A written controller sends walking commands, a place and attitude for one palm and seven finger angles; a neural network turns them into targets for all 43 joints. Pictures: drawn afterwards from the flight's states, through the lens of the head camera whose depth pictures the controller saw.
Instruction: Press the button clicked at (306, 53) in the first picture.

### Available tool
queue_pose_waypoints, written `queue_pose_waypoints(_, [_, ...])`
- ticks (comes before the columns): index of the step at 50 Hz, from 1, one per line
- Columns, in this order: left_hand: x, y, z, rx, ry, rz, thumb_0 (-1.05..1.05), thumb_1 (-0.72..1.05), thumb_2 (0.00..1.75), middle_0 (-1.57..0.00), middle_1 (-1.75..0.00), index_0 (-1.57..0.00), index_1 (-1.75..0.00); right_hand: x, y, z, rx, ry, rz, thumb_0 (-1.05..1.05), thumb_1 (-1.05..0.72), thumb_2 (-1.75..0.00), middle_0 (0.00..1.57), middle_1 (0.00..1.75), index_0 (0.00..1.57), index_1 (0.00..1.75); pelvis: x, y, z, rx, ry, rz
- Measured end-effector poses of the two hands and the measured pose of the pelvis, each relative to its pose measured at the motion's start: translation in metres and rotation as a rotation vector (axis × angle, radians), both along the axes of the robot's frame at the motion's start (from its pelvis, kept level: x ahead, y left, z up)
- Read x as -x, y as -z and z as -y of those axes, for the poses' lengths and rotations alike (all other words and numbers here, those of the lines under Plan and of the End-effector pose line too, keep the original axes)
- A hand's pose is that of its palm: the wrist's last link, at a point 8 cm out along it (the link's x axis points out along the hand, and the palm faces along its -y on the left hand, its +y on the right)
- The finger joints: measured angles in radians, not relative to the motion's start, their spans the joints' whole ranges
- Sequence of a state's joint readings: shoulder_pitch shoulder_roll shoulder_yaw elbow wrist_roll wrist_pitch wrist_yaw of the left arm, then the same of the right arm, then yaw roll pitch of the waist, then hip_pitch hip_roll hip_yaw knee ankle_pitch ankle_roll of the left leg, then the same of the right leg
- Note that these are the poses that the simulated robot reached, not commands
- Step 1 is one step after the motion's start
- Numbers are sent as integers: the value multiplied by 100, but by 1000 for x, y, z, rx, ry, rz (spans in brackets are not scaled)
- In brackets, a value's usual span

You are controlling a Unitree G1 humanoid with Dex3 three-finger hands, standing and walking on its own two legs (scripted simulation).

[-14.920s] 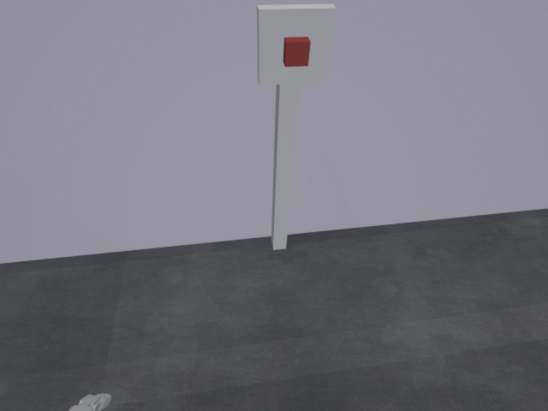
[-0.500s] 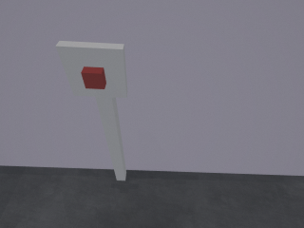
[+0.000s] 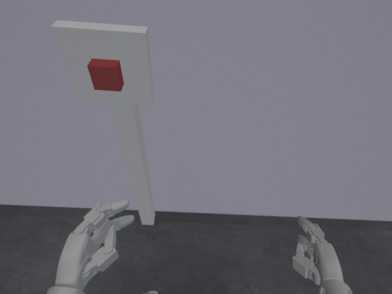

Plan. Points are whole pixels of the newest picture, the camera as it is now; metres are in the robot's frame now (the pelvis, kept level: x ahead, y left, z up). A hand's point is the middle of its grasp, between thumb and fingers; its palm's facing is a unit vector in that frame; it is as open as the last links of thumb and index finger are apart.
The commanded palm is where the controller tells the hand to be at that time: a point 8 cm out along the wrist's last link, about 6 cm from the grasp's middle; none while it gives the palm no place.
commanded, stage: raise the hand and make a fist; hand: left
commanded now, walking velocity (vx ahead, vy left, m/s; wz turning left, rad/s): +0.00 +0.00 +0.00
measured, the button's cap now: (107, 74) +0.51 +0.23 +0.18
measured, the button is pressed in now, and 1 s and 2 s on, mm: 0 0 0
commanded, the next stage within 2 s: aim a knuckle at the button in 1.62 s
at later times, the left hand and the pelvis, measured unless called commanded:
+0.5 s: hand (83, 229) +0.21 +0.20 +0.08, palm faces +0.11 -0.99 -0.05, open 3.1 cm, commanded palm +0.17 +0.25 +0.09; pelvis +0.02 +0.00 +0.00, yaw +1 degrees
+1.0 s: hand (61, 200) +0.23 +0.23 +0.14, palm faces +0.05 -1.00 -0.06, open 3.1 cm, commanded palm +0.20 +0.28 +0.15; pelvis +0.02 +0.02 +0.02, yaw +2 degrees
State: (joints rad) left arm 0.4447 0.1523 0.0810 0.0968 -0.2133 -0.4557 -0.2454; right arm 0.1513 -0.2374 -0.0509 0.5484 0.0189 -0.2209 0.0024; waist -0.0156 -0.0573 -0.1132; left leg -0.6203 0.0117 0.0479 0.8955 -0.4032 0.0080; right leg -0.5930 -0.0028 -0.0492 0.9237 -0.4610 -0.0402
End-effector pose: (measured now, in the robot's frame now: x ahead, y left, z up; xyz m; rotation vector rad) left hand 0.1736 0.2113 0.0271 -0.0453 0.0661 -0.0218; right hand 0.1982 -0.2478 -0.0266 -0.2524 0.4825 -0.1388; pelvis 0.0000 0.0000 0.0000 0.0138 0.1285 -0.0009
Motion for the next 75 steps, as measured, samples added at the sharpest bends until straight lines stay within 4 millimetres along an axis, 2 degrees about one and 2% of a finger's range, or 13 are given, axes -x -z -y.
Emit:
queue_pose_waypoints(4, [47, 28, -19, -26, -119, -169, 1, 90, 89, -60, -73, -60, -73, -26, -3, 1, 37, -44, 25, 2, -91, -90, 20, 30, 20, 30, -3, 10, 8, 15, -18, -17])
queue_pose_waypoints(8, [65, -4, -42, -119, -254, -28, 2, 90, 90, -71, -85, -71, -85, -38, 13, -10, 33, -100, 14, 1, -91, -90, 20, 30, 20, 30, -4, 18, 12, 42, -48, -35])
queue_pose_waypoints(13, [27, -45, -30, -144, -115, 234, 2, 90, 90, -84, -100, -84, -100, -26, 46, -30, -37, -135, -44, 2, -91, -90, 20, 30, 20, 30, 2, 25, 12, 60, -66, -46])
queue_pose_waypoints(18, [-16, -33, -11, -93, 89, 16, 1, 90, 90, -98, -115, -98, -115, 10, 59, -35, -130, -30, -146, 2, -90, -90, 20, 30, 20, 30, -3, 13, 10, 37, -40, -45])
queue_pose_waypoints(21, [-20, -34, -20, -66, 28, -84, 1, 90, 90, -106, -124, -106, -124, 29, 56, -29, -141, 52, -190, 2, -90, -90, 21, 30, 20, 30, -12, 2, 7, 22, -18, -32])
queue_pose_waypoints(26, [-10, -61, -50, -109, -154, 10, 2, 90, 90, -118, -137, -118, -137, 45, 49, -15, -84, 89, -235, 2, -90, -90, 20, 30, 20, 30, -19, -5, 2, 24, -15, -17])
queue_pose_waypoints(35, [-15, -67, -45, -98, -23, 45, 1, 90, 90, -128, -148, -128, -147, 23, 28, -12, -15, 50, -140, 2, -91, -90, 20, 30, 20, 30, -17, -10, -13, 41, -31, -2])
queue_pose_waypoints(44, [-29, -107, -69, -117, -115, 159, 2, 89, 90, -130, -149, -129, -149, -11, 0, -47, -63, -27, -8, 2, -91, -90, 20, 30, 20, 30, -23, -19, -20, 44, -33, 46])
queue_pose_waypoints(48, [-34, -112, -70, -110, -88, 129, 1, 90, 90, -130, -150, -130, -149, -17, -3, -61, -83, -68, -1, 2, -90, -90, 20, 30, 20, 30, -24, -23, -23, 45, -37, 65])
queue_pose_waypoints(53, [-38, -115, -72, -120, -57, 68, 1, 90, 90, -130, -150, -130, -150, -16, -5, -68, -88, -87, -14, 2, -90, -90, 20, 30, 20, 30, -25, -28, -25, 42, -37, 85])
queue_pose_waypoints(63, [-54, -153, -85, -127, -94, 166, 2, 90, 90, -130, -150, -130, -150, -3, -3, -57, -72, -75, -58, 2, -90, -90, 20, 30, 20, 30, -23, -35, -21, 36, -40, 119])
queue_pose_waypoints(71, [-52, -136, -72, -93, -60, 46, 1, 90, 90, -130, -150, -130, -150, 2, -9, -40, -66, -32, -41, 2, -90, -90, 20, 30, 20, 30, -21, -38, -15, 27, -27, 129])
queue_pose_waypoints(75, [-44, -140, -69, -107, -98, 89, 2, 90, 90, -130, -150, -130, -150, 3, -11, -34, -56, -40, -36, 2, -90, -90, 20, 30, 20, 30, -19, -38, -10, 25, -28, 137])
